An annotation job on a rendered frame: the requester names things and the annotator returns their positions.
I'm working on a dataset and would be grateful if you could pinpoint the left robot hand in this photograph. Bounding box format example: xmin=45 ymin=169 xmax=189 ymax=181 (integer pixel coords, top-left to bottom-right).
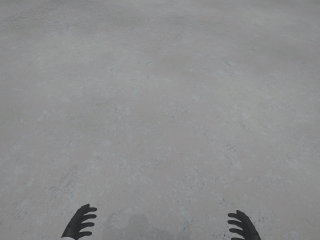
xmin=61 ymin=204 xmax=97 ymax=240

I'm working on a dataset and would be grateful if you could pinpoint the right robot hand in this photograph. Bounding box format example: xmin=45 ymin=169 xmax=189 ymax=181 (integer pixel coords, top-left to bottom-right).
xmin=227 ymin=210 xmax=261 ymax=240

